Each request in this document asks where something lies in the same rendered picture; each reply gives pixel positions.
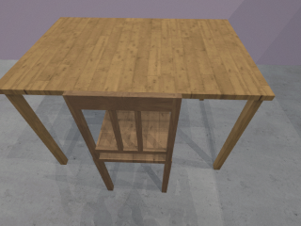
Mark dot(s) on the table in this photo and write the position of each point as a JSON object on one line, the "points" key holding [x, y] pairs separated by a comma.
{"points": [[199, 58]]}

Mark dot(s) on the chair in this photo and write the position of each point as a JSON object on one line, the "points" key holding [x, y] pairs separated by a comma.
{"points": [[138, 127]]}

